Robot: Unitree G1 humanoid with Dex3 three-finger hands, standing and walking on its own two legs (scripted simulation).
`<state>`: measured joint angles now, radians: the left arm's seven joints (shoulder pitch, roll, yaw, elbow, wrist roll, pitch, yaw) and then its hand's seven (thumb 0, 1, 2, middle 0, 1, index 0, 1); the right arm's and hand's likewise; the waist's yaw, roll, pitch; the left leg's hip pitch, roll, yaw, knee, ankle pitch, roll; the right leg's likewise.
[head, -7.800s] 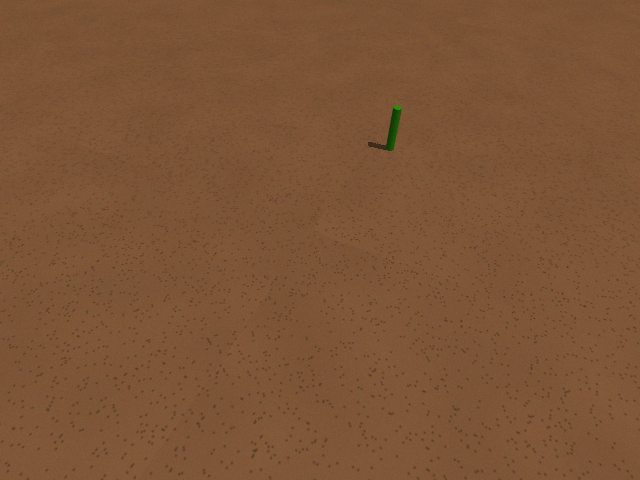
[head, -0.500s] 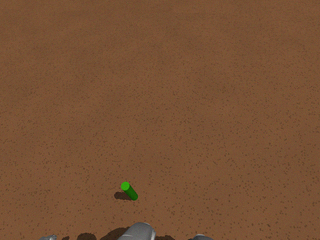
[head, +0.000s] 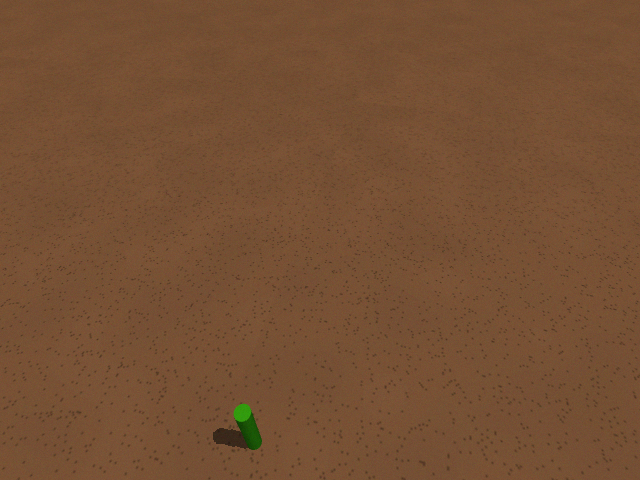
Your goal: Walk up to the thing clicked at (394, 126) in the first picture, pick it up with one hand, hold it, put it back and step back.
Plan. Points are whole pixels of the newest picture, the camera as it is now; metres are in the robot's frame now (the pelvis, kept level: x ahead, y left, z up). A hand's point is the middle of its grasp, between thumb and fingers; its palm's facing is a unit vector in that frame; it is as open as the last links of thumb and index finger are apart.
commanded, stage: walk up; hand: left
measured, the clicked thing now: (248, 428) +0.38 +0.21 -0.64
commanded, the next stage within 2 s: stand in 0.44 s
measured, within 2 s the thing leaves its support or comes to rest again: neither
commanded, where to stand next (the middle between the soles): +0.03 +0.03 m, yaw -5 degrees
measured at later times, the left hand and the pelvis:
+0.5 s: hand out of the picture +0.13 +0.28 -0.14, palm faces -0.07 -0.93 -0.35, open 7.4 cm; pelvis +0.00 +0.03 +0.01, yaw -2 degrees
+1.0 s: hand out of the picture +0.06 +0.27 -0.14, palm faces -0.05 -0.94 -0.35, open 7.4 cm; pelvis +0.00 +0.01 +0.02, yaw -1 degrees
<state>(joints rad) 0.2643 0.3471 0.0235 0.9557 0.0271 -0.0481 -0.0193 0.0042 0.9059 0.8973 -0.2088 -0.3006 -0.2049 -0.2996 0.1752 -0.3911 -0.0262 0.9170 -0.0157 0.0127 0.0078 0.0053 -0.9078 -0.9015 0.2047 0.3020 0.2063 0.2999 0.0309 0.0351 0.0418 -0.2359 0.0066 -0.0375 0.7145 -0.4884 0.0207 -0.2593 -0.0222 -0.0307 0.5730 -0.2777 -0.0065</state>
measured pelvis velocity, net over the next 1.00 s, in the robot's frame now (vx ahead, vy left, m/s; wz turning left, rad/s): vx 0.00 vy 0.01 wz -0.01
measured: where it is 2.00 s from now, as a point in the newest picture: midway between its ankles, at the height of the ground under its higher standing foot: outside the picture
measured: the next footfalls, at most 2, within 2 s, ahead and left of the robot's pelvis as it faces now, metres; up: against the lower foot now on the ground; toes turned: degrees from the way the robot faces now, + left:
none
